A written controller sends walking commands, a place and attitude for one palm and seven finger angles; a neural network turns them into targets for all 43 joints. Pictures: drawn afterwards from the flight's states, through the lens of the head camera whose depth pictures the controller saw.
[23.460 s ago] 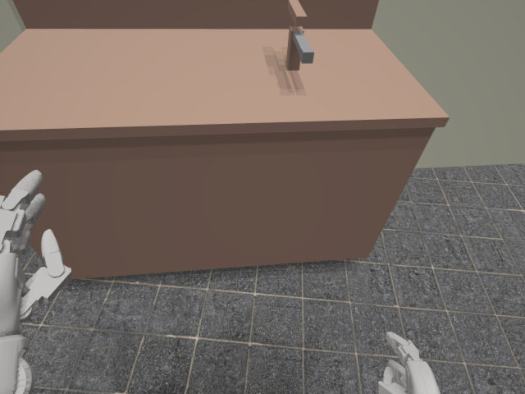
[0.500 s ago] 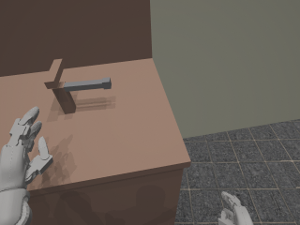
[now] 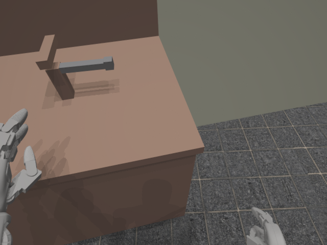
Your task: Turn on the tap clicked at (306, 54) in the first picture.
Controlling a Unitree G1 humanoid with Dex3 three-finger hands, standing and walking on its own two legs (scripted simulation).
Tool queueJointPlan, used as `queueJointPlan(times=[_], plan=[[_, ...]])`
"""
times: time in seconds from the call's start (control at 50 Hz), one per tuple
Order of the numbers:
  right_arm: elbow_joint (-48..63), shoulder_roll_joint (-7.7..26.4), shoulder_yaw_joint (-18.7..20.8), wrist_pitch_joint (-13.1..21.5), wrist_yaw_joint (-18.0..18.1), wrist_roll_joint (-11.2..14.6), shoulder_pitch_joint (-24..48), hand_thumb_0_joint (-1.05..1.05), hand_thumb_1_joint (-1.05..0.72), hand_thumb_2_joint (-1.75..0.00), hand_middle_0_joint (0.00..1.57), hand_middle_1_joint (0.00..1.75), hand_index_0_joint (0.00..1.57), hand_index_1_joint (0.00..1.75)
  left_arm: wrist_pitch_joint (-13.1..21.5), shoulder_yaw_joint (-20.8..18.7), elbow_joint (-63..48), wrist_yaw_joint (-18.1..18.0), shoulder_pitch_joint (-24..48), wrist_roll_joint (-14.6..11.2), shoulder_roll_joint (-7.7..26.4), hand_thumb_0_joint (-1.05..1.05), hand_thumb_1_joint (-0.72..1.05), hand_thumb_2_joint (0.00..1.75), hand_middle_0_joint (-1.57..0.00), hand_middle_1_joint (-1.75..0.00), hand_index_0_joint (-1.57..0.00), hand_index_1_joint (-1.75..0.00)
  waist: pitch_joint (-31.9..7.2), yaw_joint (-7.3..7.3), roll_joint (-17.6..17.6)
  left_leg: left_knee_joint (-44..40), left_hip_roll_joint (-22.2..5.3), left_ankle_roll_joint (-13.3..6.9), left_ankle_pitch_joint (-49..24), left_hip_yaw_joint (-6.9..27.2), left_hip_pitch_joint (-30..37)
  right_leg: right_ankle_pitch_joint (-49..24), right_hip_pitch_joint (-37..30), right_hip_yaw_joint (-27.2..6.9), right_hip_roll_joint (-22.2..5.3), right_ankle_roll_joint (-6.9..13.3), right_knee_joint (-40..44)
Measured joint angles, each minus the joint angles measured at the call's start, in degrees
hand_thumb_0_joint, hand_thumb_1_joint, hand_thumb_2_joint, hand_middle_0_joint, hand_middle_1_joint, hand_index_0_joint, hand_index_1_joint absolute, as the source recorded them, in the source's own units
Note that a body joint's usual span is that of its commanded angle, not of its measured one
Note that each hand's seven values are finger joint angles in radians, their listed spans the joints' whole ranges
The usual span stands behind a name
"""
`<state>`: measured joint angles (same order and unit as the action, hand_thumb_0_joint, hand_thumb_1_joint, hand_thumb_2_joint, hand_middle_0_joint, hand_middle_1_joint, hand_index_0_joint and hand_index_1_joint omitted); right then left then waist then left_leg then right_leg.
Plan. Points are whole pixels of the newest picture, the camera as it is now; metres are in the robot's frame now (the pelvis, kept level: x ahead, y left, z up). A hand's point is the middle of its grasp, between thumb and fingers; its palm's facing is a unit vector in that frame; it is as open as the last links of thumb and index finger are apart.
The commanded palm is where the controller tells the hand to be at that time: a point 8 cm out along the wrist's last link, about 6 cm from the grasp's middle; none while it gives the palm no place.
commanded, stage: step back with the hand held close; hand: left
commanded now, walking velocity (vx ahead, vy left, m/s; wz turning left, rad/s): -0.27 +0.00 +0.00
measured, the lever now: (108, 63) +0.56 +0.21 +0.14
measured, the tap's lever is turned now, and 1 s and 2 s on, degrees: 86 86 86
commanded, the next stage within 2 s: stop stepping back and stand still in 0.80 s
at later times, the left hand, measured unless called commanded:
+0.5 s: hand (21, 195) +0.16 +0.24 +0.16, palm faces +0.42 -0.78 -0.46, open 7.4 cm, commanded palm +0.11 +0.28 +0.18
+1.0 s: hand out of the picture +0.06 +0.27 +0.17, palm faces +0.50 -0.77 -0.39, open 7.5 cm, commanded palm +0.01 +0.30 +0.18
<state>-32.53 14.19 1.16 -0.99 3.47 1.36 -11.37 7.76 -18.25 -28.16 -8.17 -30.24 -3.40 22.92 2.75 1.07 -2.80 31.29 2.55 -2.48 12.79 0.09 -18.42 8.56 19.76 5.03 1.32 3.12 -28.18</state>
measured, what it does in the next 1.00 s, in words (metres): walks backwards: left foot, then right foot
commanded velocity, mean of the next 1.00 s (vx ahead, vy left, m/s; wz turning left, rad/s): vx -0.29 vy -0.01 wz -0.04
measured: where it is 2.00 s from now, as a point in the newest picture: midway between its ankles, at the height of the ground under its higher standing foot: outside the picture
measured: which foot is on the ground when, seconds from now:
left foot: down 0.00-0.48, up 0.50-0.74, down 0.76-1.00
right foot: down 0.00-0.76, up 0.78-0.96, down 0.98-1.00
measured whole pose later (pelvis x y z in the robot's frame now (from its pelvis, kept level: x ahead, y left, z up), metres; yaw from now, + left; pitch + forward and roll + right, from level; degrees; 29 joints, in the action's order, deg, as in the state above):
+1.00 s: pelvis -0.14 +0.01 -0.01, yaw +2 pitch +0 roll +0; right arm -36.8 8.9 0.3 5.8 1.9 0.1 -12.3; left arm 8.6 -21.7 -28.9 -9.1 -25.8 -2.8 18.8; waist 2.0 2.0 -1.9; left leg 37.4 -6.5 3.8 21.0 -0.8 -16.3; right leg 13.9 19.6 1.9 2.6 0.8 -33.3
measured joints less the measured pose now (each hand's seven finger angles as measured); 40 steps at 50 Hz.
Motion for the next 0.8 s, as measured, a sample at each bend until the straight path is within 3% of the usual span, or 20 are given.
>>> queueJointPlan(times=[0.22, 0.36, 0.42, 0.46, 0.52, 0.58, 0.62, 0.68, 0.76, 0.8], plan=[[0.19, -1.25, -1.44, 0.68, 0.21, -0.24, -0.67, 0.01, -0.9, -0.9, 0.2, 0.3, 0.2, 0.3, 0.14, -0.33, -0.2, -1.23, 0.91, 1.45, -1.57, 0.01, 0.89, 0.9, -0.21, -0.3, -0.21, -0.3, -0.76, -0.35, 0.14, 2.36, 0.08, -1.24, -0.68, -0.95, -3.22, 1.66, 3.24, -0.86, -0.18, -1.83, -2.51], [0.62, -2.39, -1.56, 1.18, 0.28, -0.84, -0.46, 0.01, -0.9, -0.9, 0.2, 0.3, 0.2, 0.3, 0.57, -1.75, -0.49, -0.7, 3.68, 2.92, -1.11, 0.01, 0.89, 0.9, -0.21, -0.3, -0.21, -0.3, 0.55, -0.49, 1.52, 3.4, 1.37, -1.38, -1.25, -0.99, -3.31, 3.54, 4.41, -4.55, 0.72, -3.18, -7.2], [0.49, -2.51, -1.37, 1.16, 0.04, -1.11, -0.1, 0.01, -0.9, -0.9, 0.2, 0.3, 0.2, 0.3, 0.97, -2.43, -0.72, -0.3, 3.79, 3.25, -1.49, 0.01, 0.89, 0.9, -0.21, -0.3, -0.21, -0.3, 0.44, -0.2, 1.42, 4.46, 1.5, -1.14, -0.93, -1.0, -3.79, 3.26, 4.52, -5.64, 1.22, -2.69, -8.56], [0.35, -2.49, -1.19, 0.93, -0.19, -1.16, 0.41, 0.01, -0.9, -0.9, 0.2, 0.3, 0.2, 0.3, 1.2, -2.67, -0.96, -0.06, 3.64, 3.22, -1.72, 0.01, 0.89, 0.9, -0.21, -0.3, -0.21, -0.3, 0.48, -0.01, 1.32, 5.91, 1.17, -0.87, -0.1, -1.26, -4.65, 0.87, 4.95, -5.54, 1.42, -1.29, -8.68], [-0.69, -2.46, -0.46, 0.33, -0.83, -1.13, 1.14, 0.01, -0.9, -0.9, 0.2, 0.3, 0.2, 0.3, 0.72, -1.2, -1.49, -0.1, 4.23, 2.36, -2.38, 0.01, 0.89, 0.9, -0.21, -0.3, -0.21, -0.3, 0.25, -0.52, 1.65, 11.74, 0.77, 0.37, 8.85, -0.43, -7.71, 0.91, 5.69, -4.41, 0.99, 0.01, -7.85], [-1.89, -2.79, -0.34, -0.25, -1.61, -1.05, 1.56, 0.01, -0.9, -0.9, 0.2, 0.3, 0.2, 0.3, 0.17, 0.56, -2.8, 0.0, 4.03, 1.42, -2.55, 0.01, 0.89, 0.9, -0.21, -0.3, -0.21, -0.3, 0.52, -1.33, 4.49, 23.19, 0.57, 1.82, 12.43, 0.41, -9.73, -1.18, 5.66, -3.96, -1.06, 0.14, -4.97], [-1.38, -3.03, -0.78, -0.56, -1.6, -1.04, 1.39, 0.01, -0.9, -0.9, 0.2, 0.3, 0.2, 0.3, 0.25, 0.64, -3.86, 0.08, 2.51, 1.22, -2.01, 0.01, 0.89, 0.9, -0.21, -0.3, -0.21, -0.3, 0.35, -1.89, 6.61, 24.79, -0.76, 2.4, 12.83, 0.33, -8.3, -2.83, 6.08, -4.28, -2.31, -0.1, -3.09], [-0.03, -2.56, -1.03, -0.25, -0.94, -1.37, 1.04, 0.01, -0.9, -0.9, 0.2, 0.3, 0.2, 0.3, 0.55, -0.24, -5.23, 0.02, 0.39, 1.06, -0.62, 0.01, 0.88, 0.9, -0.21, -0.3, -0.21, -0.3, -0.2, -2.24, 7.97, 18.29, -3.07, 2.73, 13.87, 0.59, -3.6, -5.24, 7.81, -4.71, -3.37, -0.72, -0.89], [0.48, -0.38, 0.04, 1.69, -0.01, -1.98, 1.02, 0.01, -0.9, -0.9, 0.2, 0.3, 0.2, 0.3, 1.65, -1.83, -7.51, -0.08, -0.45, 0.71, 0.79, 0.01, 0.88, 0.9, -0.22, -0.3, -0.21, -0.3, -0.44, -2.61, 5.9, 1.23, -5.39, 2.11, 10.09, 0.29, 4.1, -8.13, 11.05, -3.8, -3.82, -2.31, 0.42], [-0.78, -1.22, 0.85, 2.55, 0.48, -1.95, 1.37, 0.01, -0.9, -0.9, 0.2, 0.3, 0.2, 0.3, 2.65, -3.31, -7.51, -0.17, 0.43, 0.74, 2.21, 0.01, 0.88, 0.9, -0.22, -0.3, -0.21, -0.3, 1.15, -2.06, 6.85, 0.78, -4.54, 4.92, 7.18, 0.03, 3.91, -3.79, 12.07, -5.3, -4.05, -3.76, -3.14]])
